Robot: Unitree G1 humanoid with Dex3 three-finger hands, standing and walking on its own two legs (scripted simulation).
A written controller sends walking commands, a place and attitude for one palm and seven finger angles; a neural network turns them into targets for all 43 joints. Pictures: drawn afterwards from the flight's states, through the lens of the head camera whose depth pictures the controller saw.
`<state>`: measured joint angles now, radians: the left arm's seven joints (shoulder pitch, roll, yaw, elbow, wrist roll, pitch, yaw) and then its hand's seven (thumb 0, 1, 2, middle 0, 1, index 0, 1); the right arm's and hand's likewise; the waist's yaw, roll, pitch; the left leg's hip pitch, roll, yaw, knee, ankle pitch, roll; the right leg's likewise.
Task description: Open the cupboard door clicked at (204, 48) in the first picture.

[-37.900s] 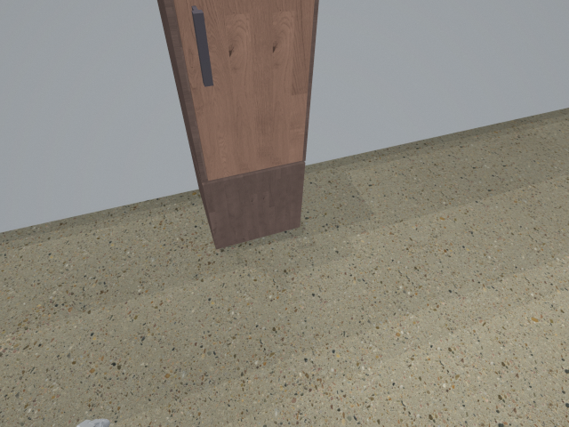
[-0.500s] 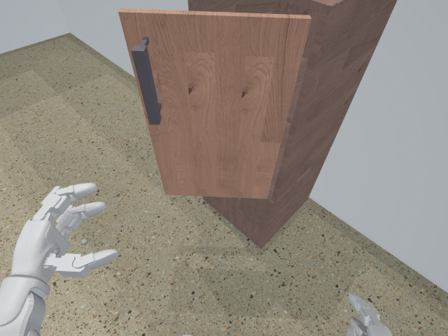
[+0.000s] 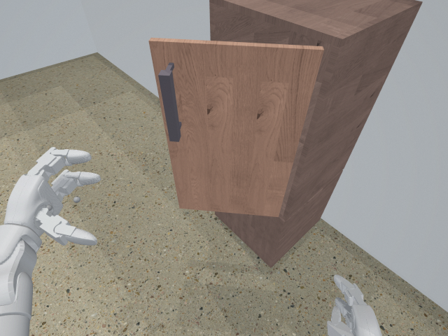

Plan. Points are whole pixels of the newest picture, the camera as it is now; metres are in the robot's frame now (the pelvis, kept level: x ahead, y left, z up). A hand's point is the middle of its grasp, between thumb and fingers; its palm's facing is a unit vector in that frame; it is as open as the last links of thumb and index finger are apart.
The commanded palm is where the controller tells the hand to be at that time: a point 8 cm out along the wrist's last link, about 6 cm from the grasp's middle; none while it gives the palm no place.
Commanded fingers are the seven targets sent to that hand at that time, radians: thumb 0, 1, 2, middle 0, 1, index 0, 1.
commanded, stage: raise the hand with hooked fingers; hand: left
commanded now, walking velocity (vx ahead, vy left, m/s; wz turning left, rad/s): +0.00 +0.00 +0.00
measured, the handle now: (173, 103) +0.57 +0.18 +0.13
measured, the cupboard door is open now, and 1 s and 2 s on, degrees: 42 42 42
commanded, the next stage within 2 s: move the hooked fingers beside the handle in 0.64 s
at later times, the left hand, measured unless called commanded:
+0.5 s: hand (92, 183) +0.30 +0.25 +0.15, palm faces +0.07 -1.00 -0.04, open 14.0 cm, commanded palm +0.27 +0.29 +0.15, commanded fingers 0.00 -0.50 0.30 -0.30 -1.20 -0.30 -1.20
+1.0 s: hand (99, 172) +0.32 +0.25 +0.15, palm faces +0.06 -1.00 -0.03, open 14.0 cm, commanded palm +0.30 +0.29 +0.15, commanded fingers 0.00 -0.50 0.30 -0.30 -1.20 -0.30 -1.20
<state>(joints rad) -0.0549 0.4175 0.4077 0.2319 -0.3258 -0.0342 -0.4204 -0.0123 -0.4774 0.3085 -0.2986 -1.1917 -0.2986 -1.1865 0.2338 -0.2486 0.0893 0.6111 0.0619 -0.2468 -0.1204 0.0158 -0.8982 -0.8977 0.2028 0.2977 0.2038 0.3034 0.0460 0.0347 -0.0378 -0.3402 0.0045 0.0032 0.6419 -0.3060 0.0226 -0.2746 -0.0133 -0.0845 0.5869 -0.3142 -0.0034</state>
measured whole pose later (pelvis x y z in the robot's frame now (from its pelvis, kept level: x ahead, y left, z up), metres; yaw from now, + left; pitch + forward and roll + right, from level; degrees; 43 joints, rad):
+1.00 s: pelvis +0.00 -0.02 +0.00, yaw +0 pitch +0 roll +0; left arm -0.27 0.45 0.42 0.46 -0.29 -0.02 -0.43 -0.02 -0.50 0.30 -0.30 -1.21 -0.30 -1.20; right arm 0.25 -0.28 0.07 0.64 0.08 -0.23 -0.14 0.02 -0.90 -0.90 0.20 0.30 0.20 0.30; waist 0.03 0.04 -0.03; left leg -0.32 0.02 0.00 0.59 -0.28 -0.01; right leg -0.27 0.01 -0.09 0.57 -0.30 -0.03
